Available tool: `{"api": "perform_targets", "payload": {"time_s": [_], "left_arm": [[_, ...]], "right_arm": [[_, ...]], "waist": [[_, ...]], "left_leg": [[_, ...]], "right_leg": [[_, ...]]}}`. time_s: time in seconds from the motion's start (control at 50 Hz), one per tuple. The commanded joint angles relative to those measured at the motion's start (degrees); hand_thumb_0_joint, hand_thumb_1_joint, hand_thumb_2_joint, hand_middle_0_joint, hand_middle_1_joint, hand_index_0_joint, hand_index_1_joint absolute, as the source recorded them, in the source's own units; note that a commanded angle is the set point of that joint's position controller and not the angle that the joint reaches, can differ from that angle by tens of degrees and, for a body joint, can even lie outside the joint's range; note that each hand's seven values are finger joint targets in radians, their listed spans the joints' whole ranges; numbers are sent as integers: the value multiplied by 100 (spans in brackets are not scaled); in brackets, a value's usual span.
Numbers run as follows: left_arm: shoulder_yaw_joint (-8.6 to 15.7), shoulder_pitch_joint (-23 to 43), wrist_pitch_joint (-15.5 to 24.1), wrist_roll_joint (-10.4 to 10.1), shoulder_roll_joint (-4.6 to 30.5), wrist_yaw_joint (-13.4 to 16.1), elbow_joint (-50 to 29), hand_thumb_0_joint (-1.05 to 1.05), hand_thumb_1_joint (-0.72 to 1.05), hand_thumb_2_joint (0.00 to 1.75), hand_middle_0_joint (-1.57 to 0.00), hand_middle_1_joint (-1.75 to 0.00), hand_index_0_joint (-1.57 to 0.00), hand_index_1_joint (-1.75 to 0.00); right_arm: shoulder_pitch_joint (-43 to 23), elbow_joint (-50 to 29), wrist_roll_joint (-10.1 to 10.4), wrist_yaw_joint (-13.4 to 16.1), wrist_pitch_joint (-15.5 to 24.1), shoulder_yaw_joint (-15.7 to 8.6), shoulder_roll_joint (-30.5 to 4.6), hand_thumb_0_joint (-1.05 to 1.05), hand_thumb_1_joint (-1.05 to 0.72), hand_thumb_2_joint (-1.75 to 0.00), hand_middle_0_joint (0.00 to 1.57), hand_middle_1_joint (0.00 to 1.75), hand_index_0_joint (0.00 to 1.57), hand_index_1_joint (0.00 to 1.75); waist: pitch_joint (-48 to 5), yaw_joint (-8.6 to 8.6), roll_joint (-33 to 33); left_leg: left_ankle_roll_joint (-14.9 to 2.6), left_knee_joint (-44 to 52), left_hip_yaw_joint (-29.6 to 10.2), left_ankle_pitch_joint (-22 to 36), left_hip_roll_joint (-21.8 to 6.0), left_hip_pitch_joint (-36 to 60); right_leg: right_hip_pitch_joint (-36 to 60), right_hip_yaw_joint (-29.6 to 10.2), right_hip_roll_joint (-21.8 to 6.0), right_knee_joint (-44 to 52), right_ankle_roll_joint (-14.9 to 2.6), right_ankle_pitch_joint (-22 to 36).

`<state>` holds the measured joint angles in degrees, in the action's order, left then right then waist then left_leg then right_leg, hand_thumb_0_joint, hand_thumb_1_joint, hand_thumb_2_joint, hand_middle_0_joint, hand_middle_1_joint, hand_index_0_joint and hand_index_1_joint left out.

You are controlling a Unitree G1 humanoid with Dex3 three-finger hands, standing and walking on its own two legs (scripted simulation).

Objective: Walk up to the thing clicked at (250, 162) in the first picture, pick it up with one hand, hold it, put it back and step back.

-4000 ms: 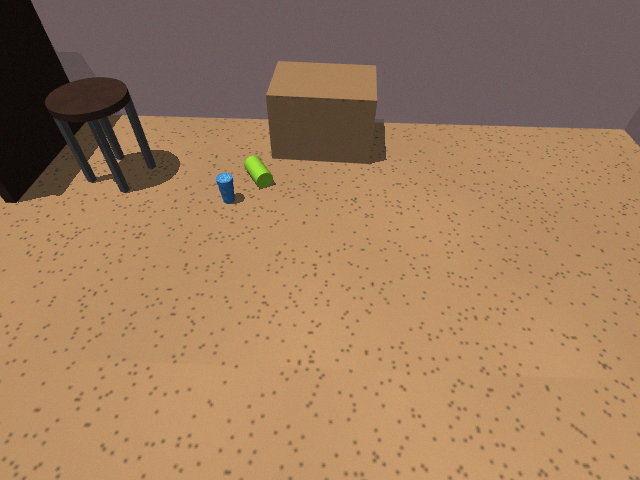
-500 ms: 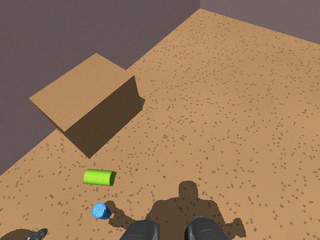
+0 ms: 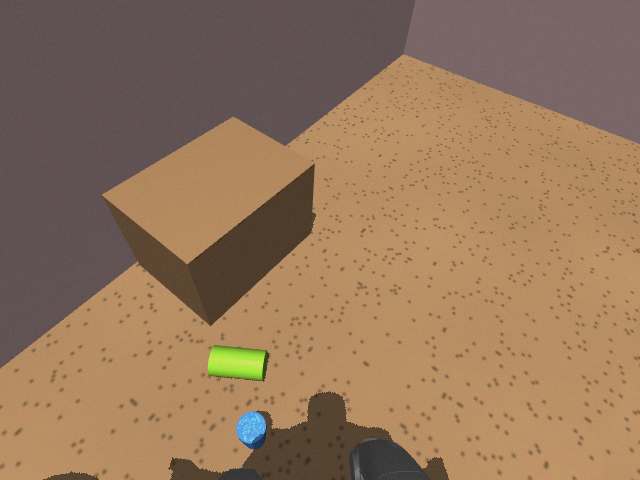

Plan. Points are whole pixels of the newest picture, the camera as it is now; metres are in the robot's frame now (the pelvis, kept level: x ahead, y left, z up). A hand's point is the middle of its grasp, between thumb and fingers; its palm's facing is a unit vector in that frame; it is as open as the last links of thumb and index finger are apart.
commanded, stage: walk up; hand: left
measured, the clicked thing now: (238, 362) +0.52 +0.21 -0.69
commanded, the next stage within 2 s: stand in 1.66 s
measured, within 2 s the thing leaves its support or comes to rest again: neither
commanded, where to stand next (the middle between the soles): +0.11 -0.04 m, yaw -4 degrees
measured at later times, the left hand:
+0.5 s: hand out of the picture +0.15 +0.23 -0.13, palm faces -0.13 -0.92 -0.38, open 7.4 cm
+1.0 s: hand out of the picture +0.15 +0.21 -0.11, palm faces -0.11 -0.94 -0.33, open 7.4 cm
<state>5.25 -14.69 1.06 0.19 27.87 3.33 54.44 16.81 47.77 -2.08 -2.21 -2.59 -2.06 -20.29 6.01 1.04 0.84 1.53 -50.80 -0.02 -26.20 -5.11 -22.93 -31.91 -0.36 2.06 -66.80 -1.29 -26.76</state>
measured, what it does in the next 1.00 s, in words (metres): steps on the spot: right foot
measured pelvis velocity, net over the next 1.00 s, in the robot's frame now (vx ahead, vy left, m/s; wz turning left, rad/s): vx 0.02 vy -0.02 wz -0.12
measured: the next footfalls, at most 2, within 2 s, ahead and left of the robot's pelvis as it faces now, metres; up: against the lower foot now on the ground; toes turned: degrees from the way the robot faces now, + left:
right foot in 0.28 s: +0.05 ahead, -0.16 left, +0.00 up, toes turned -6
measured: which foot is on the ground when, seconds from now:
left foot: down 0.00-1.00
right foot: up 0.00-0.26, down 0.28-1.00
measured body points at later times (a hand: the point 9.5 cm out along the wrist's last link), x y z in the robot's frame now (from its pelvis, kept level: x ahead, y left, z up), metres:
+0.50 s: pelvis +0.01 -0.02 +0.00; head +0.02 -0.03 +0.45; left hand +0.16 +0.28 -0.10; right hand +0.04 -0.36 -0.10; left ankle +0.05 +0.12 -0.70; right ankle +0.01 -0.15 -0.70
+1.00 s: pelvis +0.02 -0.02 +0.04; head +0.03 -0.03 +0.49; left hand +0.15 +0.26 -0.09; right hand +0.07 -0.34 -0.09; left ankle +0.05 +0.13 -0.70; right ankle +0.01 -0.15 -0.70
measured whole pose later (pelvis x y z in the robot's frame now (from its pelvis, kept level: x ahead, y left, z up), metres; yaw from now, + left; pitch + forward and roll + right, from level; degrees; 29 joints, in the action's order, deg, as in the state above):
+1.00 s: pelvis +0.02 -0.02 +0.04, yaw -7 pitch -3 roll +1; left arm 0.3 -3.3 0.1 -0.5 19.2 -0.5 63.7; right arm 5.3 63.8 -0.1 -0.2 1.4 0.4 -21.4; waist 3.6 0.1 0.0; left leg 2.7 -27.3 2.8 -13.2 -3.6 -11.4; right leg -12.4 -1.8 -1.3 -30.6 0.8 -15.8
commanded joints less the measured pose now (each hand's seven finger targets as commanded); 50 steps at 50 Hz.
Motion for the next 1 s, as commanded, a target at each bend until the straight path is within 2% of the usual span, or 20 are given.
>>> {"api": "perform_targets", "payload": {"time_s": [0.0, 0.1, 0.18, 0.24, 0.26, 0.28, 0.3, 0.32, 0.38, 0.46, 0.48, 0.5, 0.52, 0.54, 0.56, 0.6, 0.64, 0.7, 0.76, 0.98], "left_arm": [[248, 221, 58, 157, 841, -189, -564, 0, 90, 90, -20, -30, -20, -30], [298, 503, -58, 234, 780, -277, -813, 0, 90, 90, -20, -30, -20, -30], [237, 371, -25, 114, 561, -365, -763, 0, 90, 90, -20, -30, -20, -30], [228, -199, 72, 45, 481, -378, -445, 0, 90, 90, -20, -30, -20, -30], [312, -372, 119, 55, 771, -336, -373, 0, 90, 90, -20, -30, -20, -30], [379, -388, 157, 77, 1122, -303, -423, 0, 90, 90, -20, -30, -20, -30], [347, -188, 153, 55, 1247, -289, -487, 0, 90, 90, -20, -30, -20, -30], [347, 126, 128, 66, 1418, -303, -555, 0, 90, 90, -20, -30, -20, -30], [185, 639, 114, 113, 1004, -263, -628, 0, 90, 90, -20, -30, -20, -30], [44, 1245, 23, 40, 762, -321, -637, 0, 90, 90, -20, -30, -20, -30], [-37, 1207, 12, 6, 549, -339, -633, 0, 90, 90, -20, -30, -20, -30], [-94, 1064, -29, -14, 323, -351, -564, 0, 90, 90, -20, -30, -20, -30], [-2, 937, -28, -12, 590, -308, -364, 0, 90, 90, -20, -30, -20, -30], [5, 675, 25, 22, 611, -302, -181, 0, 90, 90, -20, -30, -20, -30], [-7, 600, 97, 33, 570, -311, -104, 0, 90, 90, -20, -30, -20, -30], [41, 948, 178, 30, 860, -329, -65, 0, 90, 90, -20, -30, -20, -30], [-36, 1362, 151, -7, 828, -333, -85, 0, 90, 90, -20, -30, -20, -30], [-135, 1246, 146, -42, 539, -316, 102, 0, 90, 90, -20, -30, -20, -30], [-137, 1315, 140, -38, 608, -298, 236, 0, 90, 90, -20, -30, -20, -30], [-212, 1608, 40, -37, 443, -306, 666, 0, 90, 90, -20, -30, -20, -30]], "right_arm": [[124, -316, 9, 356, 490, -644, -2104, 0, -90, -90, 20, 30, 20, 30], [730, -168, 126, 570, 700, -639, -2104, 0, -90, -90, 20, 30, 20, 30], [456, -233, 115, 584, 754, -564, -2005, 0, -90, -90, 20, 30, 20, 30], [-211, -350, 151, 497, 670, -435, -1818, 0, -90, -90, 20, 30, 20, 30], [-204, -386, 190, 475, 654, -327, -1544, 0, -90, -90, 20, 30, 20, 30], [-203, -464, 225, 472, 641, -236, -1296, 0, -90, -90, 20, 30, 20, 30], [-361, -431, 209, 517, 565, -258, -1367, 0, -90, -90, 20, 30, 20, 30], [-385, -319, 162, 529, 553, -363, -1616, 0, -90, -90, 20, 30, 20, 30], [-119, 45, 235, 423, 616, -317, -1506, 0, -90, -90, 20, 30, 20, 30], [472, 497, 178, 407, 660, -300, -1407, 0, -90, -90, 20, 30, 20, 30], [310, 459, 126, 412, 684, -329, -1589, 0, -90, -90, 20, 30, 20, 30], [-60, 338, 86, 400, 718, -350, -1849, 0, -90, -90, 20, 30, 20, 30], [-546, 301, 145, 360, 701, -359, -2111, 0, -90, -90, 20, 30, 20, 30], [-1021, 273, 131, 341, 680, -296, -1957, 0, -90, -90, 20, 30, 20, 30], [-1053, 302, 132, 321, 666, -192, -1724, 0, -90, -90, 20, 30, 20, 30], [-837, 432, 178, 312, 632, -112, -1429, 0, -90, -90, 20, 30, 20, 30], [-551, 727, 192, 295, 644, -116, -1455, 0, -90, -90, 20, 30, 20, 30], [-879, 826, 203, 281, 671, -101, -1492, 0, -90, -90, 20, 30, 20, 30], [-872, 964, 241, 302, 627, -53, -1338, 0, -90, -90, 20, 30, 20, 30], [-1466, 1352, 188, 274, 516, 2, -1264, 0, -90, -90, 20, 30, 20, 30]], "waist": [[-366, 59, -1012], [-619, 154, -749], [-754, 54, -1172], [-900, -376, -1138], [-1062, -457, -536], [-1075, -452, 463], [-993, -419, 444], [-726, -352, 497], [-368, -68, 331], [-450, 276, 739], [-448, 224, 332], [-385, 66, -246], [-238, -124, -565], [-208, -379, -371], [-331, -437, -171], [-340, -103, 442], [-454, 131, 53], [-856, -91, -96], [-1130, -39, 347], [-704, -75, 49]], "left_leg": [[-1339, 2066, -2256, 681, -1445, 1490], [-1428, 1668, -2239, 4079, -1826, 2206], [-1305, 1589, -1441, 4360, -1534, 1683], [-767, 945, -285, 3009, -805, 421], [-481, 302, 30, 2615, -447, -159], [-182, -666, 403, 1449, 105, -1023], [-246, -726, 248, -1008, 200, -1189], [-240, -900, 86, -1319, 72, -842], [-327, -8, 54, -433, 28, -506], [-329, 1704, 241, 1182, 253, 1097], [-444, 2122, -560, 962, -174, 1184], [-789, 2880, -2049, -335, -912, 693], [-1185, 3073, -2384, -878, -1419, -82], [-1100, 2789, -2068, -675, -1281, -501], [-755, 2418, -1212, -100, -781, -478], [-265, 1417, -93, 910, 150, -9], [-238, 1847, -91, 841, 128, 847], [-423, 2129, -369, 1972, -247, 1031], [-337, 2160, -88, 2312, -153, 1304], [-259, 2867, -79, 1823, -230, 1508]], "right_leg": [[-754, -557, -332, 852, -60, -417], [-745, -573, -406, 838, -108, -503], [92, -93, -401, 1434, -168, -163], [1919, 287, -142, 3150, -259, 1210], [2600, -400, -391, 3275, -397, 1722], [2891, -2195, -1275, 3581, -831, 1875], [2550, -3101, -2155, 3944, -1578, 1639], [1892, -3214, -2291, 4005, -1765, 1259], [1468, -1832, -1524, 3660, -1196, 1384], [362, -980, -1014, 3079, -660, 1249], [98, -800, -828, 2734, -465, 1118], [131, -532, -445, 2286, -179, 502], [917, -108, -342, 2040, -141, -186], [1552, -289, -482, 2433, -150, 22], [1837, -602, -563, 3192, -254, 407], [1409, -1837, -1183, 4001, -596, 1013], [954, -1620, -1301, 4036, -586, 1145], [1599, -752, -785, 3649, -230, 2209], [1935, -844, -948, 3799, -235, 2701], [1861, -742, -880, 4594, -76, 1889]]}}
